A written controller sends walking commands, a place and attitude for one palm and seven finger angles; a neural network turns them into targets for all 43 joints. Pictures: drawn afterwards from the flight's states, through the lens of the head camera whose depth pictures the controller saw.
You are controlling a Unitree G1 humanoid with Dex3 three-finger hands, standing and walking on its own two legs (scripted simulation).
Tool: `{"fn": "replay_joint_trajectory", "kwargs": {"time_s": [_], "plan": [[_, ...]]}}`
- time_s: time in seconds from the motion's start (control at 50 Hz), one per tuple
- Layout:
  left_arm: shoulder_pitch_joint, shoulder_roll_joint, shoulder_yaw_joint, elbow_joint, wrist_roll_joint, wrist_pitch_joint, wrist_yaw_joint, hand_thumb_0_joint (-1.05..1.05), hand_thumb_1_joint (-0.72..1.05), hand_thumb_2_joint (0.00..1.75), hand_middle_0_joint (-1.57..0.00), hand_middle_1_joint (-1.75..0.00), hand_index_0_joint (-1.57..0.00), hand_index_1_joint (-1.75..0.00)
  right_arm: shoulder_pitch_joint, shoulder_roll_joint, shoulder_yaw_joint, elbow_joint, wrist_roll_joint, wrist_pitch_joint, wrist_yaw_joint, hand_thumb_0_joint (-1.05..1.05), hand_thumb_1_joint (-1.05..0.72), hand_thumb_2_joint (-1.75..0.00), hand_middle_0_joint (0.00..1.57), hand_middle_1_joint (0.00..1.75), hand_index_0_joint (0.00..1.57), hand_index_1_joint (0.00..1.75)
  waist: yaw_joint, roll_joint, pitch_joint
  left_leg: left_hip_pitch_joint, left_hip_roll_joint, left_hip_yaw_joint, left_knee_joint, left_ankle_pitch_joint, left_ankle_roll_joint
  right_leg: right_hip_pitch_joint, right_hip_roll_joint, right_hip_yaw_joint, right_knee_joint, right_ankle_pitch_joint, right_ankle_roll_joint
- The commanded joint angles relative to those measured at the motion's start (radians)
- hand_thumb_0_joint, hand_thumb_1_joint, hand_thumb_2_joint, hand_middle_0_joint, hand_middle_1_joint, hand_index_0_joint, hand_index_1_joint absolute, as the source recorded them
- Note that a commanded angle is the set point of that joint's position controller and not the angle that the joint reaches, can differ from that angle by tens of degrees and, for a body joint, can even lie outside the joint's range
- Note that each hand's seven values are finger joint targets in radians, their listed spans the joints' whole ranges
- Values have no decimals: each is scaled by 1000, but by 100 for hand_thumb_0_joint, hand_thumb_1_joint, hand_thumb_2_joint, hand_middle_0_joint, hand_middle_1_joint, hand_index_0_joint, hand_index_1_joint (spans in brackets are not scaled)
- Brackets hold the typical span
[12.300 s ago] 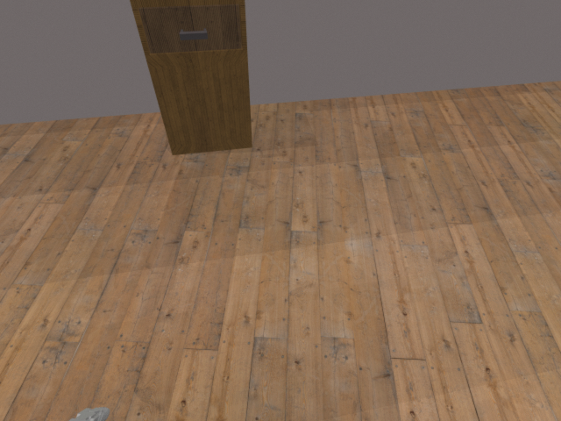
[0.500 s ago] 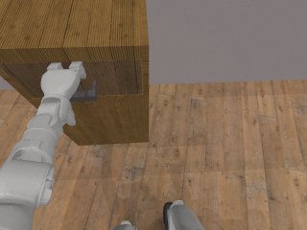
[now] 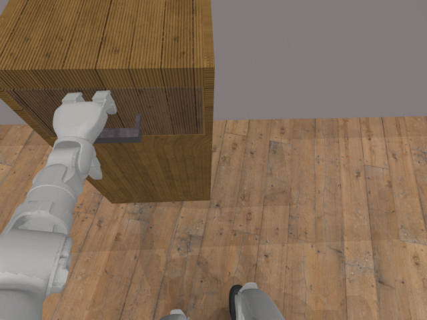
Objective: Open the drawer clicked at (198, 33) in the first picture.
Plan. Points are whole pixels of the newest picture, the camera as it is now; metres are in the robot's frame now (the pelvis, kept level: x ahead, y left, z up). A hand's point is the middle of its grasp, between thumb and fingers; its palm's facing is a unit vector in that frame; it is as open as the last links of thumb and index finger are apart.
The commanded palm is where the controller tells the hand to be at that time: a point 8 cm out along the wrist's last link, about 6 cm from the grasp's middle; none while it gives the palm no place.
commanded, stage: move the hooked fingers above the handle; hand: left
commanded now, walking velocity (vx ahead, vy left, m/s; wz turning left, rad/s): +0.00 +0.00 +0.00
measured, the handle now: (116, 127) +0.54 +0.20 -0.06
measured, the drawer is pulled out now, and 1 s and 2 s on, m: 0.00 0.00 0.00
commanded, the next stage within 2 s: lower the fingers behind the handle in 0.24 s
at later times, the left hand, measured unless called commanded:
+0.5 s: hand (98, 138) +0.47 +0.22 -0.01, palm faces -0.10 -0.04 -0.99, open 13.8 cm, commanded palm +0.46 +0.22 +0.04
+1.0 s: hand (110, 143) +0.48 +0.21 -0.04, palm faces -0.08 -0.03 -1.00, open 13.8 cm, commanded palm +0.46 +0.22 +0.01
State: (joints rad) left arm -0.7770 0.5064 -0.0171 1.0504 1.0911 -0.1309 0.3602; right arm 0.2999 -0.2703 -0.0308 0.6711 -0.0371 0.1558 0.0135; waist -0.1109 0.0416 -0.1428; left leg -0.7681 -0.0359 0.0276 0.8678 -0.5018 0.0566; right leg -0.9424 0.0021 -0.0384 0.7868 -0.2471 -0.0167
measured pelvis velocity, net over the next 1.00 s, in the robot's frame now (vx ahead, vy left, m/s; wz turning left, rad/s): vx -0.01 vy -0.01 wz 0.00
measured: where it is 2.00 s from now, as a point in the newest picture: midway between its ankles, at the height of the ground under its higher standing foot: outside the picture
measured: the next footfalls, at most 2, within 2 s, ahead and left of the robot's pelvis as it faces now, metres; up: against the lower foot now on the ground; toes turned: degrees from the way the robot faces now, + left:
none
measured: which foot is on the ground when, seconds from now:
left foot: down 0.00-1.00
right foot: down 0.00-1.00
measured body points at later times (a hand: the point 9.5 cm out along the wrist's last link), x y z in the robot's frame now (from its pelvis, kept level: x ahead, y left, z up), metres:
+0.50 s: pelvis +0.00 +0.01 +0.00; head +0.13 +0.00 +0.43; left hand +0.47 +0.22 +0.04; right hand +0.02 -0.26 -0.14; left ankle -0.06 +0.08 -0.69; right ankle +0.06 -0.11 -0.69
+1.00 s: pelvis -0.01 -0.01 -0.02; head +0.14 -0.01 +0.40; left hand +0.48 +0.21 +0.01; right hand +0.02 -0.28 -0.16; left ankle -0.06 +0.08 -0.69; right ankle +0.06 -0.11 -0.69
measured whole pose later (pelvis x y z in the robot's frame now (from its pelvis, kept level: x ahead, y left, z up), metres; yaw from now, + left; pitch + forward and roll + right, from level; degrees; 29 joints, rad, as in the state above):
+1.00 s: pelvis -0.01 -0.01 -0.02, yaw +0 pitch +27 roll -1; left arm -0.82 0.50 0.00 1.09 1.11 -0.11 0.41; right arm 0.28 -0.27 -0.02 0.68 -0.06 0.15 0.02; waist -0.14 0.04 -0.16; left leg -0.93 -0.03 0.03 1.02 -0.56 0.05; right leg -1.11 0.01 -0.04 0.93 -0.29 -0.03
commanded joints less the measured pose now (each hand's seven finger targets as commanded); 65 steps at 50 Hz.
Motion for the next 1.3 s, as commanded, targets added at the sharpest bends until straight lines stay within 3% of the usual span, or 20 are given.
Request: {"fn": "replay_joint_trajectory", "kwargs": {"time_s": [0.0, 0.04, 0.12, 0.14, 0.22, 0.28, 0.32, 0.38, 0.42, 0.46, 0.5, 0.54, 0.64, 0.68, 0.7, 0.8, 0.94, 1.0, 1.06, 1.28], "plan": [[-449, 208, 40, -202, -4, -18, 36, 0, -50, 30, -30, -120, -30, -120, 156, -166, -69, -52, -8, -18, -16, 0, -90, -90, 20, 30, 20, 30, -29, 42, -470, 122, 14, -59, -90, 511, -30, 412, 14, 35, -12, 261, -32], [-443, 169, 22, -215, -7, -28, 35, 0, -50, 30, -30, -120, -30, -120, 157, -161, -74, -51, -12, -20, -12, 0, -90, -90, 20, 30, 20, 30, -29, 67, -499, 172, 20, -67, -74, 569, -42, 383, 15, 28, -7, 269, -32], [-451, 173, 34, -196, -7, -24, 50, 0, -50, 30, -30, -120, -30, -120, 154, -162, -73, -42, -17, -16, -8, 0, -90, -90, 20, 30, 20, 30, -34, 47, -461, 156, 25, -74, -67, 591, -48, 358, 17, 20, 3, 269, -31], [-449, 210, 62, -209, -2, -22, 59, 0, -50, 30, -30, -120, -30, -120, 154, -167, -71, -43, -20, -14, -6, 0, -90, -90, 20, 30, 20, 30, -18, 68, -485, 160, 23, -75, -66, 601, -51, 366, 17, 22, 10, 271, -34], [-396, 228, 85, -189, -1, 12, 76, 0, -50, 30, -30, -120, -30, -120, 140, -167, -63, -53, -20, 0, 2, 0, -90, -90, 20, 30, 20, 30, 3, 46, -490, 133, 19, -65, -71, 618, -49, 414, 20, 25, 15, 305, -34], [-405, 245, 88, -193, -2, 33, 67, 0, -50, 30, -30, -120, -30, -120, 128, -170, -59, -61, -13, 6, 0, 0, -90, -90, 20, 30, 20, 30, 1, 16, -477, 100, 16, -61, -87, 575, -40, 453, 18, 30, 8, 310, -35], [-394, 213, 59, -195, -3, 34, 53, 0, -50, 30, -30, -120, -30, -120, 133, -167, -62, -62, -11, 7, -1, 0, -90, -90, 20, 30, 20, 30, -1, 45, -478, 136, 20, -63, -95, 586, -45, 439, 18, 26, -2, 297, -33], [-386, 162, 28, -196, -12, 12, 33, 0, -50, 30, -30, -120, -30, -120, 141, -162, -68, -56, -12, 3, -6, 0, -90, -90, 20, 30, 20, 30, -17, 19, -468, 144, 25, -66, -86, 592, -41, 417, 20, 27, -6, 297, -33], [-351, 185, 49, -183, -16, -6, 25, 0, -50, 30, -30, -120, -30, -120, 149, -167, -66, -48, -15, 3, -8, 0, -90, -90, 20, 30, 20, 30, -6, 12, -453, 121, 23, -62, -82, 578, -40, 417, 19, 30, 2, 291, -34], [-363, 161, 32, -198, -6, -28, 32, 0, -50, 30, -30, -120, -30, -120, 149, -161, -68, -47, -18, 0, -8, 0, -90, -90, 20, 30, 20, 30, -11, 25, -454, 112, 24, -68, -72, 564, -41, 390, 18, 28, 13, 279, -36], [-357, 191, 65, -198, -1, -39, 51, 0, -50, 30, -30, -120, -30, -120, 152, -166, -69, -38, -24, 0, -5, 0, -90, -90, 20, 30, 20, 30, -5, 20, -454, 99, 25, -68, -55, 574, -43, 372, 19, 29, 29, 277, -36], [-373, 205, 73, -185, 8, -35, 73, 0, -50, 30, -30, -120, -30, -120, 148, -166, -66, -36, -26, 0, -2, 0, -90, -90, 20, 30, 20, 30, -10, 19, -440, 59, 21, -66, -45, 535, -43, 357, 18, 28, 42, 263, -37], [-392, 193, 73, -189, 20, -7, 118, 0, -50, 30, -30, -120, -30, -120, 150, -167, -71, -31, -33, -3, 11, 0, -90, -90, 20, 30, 20, 30, -8, 60, -523, 90, 24, -79, -7, 594, -56, 325, 21, 23, 79, 275, -36], [-425, 168, 51, -178, 16, 9, 120, 0, -50, 30, -30, -120, -30, -120, 149, -167, -72, -25, -31, -5, 12, 0, -90, -90, 20, 30, 20, 30, -25, 65, -513, 91, 27, -88, 1, 595, -60, 291, 21, 17, 84, 263, -34], [-430, 157, 39, -151, 15, 20, 119, 0, -50, 30, -30, -120, -30, -120, 154, -169, -73, -19, -30, -5, 12, 0, -90, -90, 20, 30, 20, 30, -39, 46, -496, 78, 26, -80, 5, 570, -55, 288, 22, 17, 79, 256, -30], [-459, 208, 61, -160, 17, 26, 105, 0, -50, 30, -30, -120, -30, -120, 150, -173, -65, -19, -32, -12, 4, 0, -90, -90, 20, 30, 20, 30, -37, 58, -535, 42, 18, -74, 20, 524, -45, 310, 19, 26, 97, 256, -30], [-387, 278, 102, -111, 12, 23, 88, 0, -50, 30, -30, -120, -30, -120, 138, -175, -48, -36, -28, -21, -3, 0, -90, -90, 20, 30, 20, 30, -20, -6, -523, -124, 0, -33, 49, 397, -13, 389, 13, 56, 115, 268, -24], [-398, 258, 79, -110, 16, 15, 82, 0, -50, 30, -30, -120, -30, -120, 142, -172, -48, -40, -24, -29, -6, 0, -90, -90, 20, 30, 20, 30, -30, 11, -521, -146, -1, -33, 62, 371, -12, 367, 13, 57, 127, 251, -24], [-415, 295, 97, -110, 16, 7, 80, 0, -50, 30, -30, -120, -30, -120, 146, -178, -46, -38, -23, -37, -9, 0, -90, -90, 20, 30, 20, 30, -38, 7, -519, -174, -1, -33, 81, 344, -8, 342, 11, 57, 139, 224, -22], [-461, 306, 71, -9, 12, 59, 48, 0, -50, 30, -30, -120, -30, -120, 153, -187, -30, -44, -9, -55, -15, 0, -90, -90, 20, 30, 20, 30, -67, -8, -502, -292, -6, -27, 129, 232, -1, 274, 10, 54, 171, 120, -18]]}}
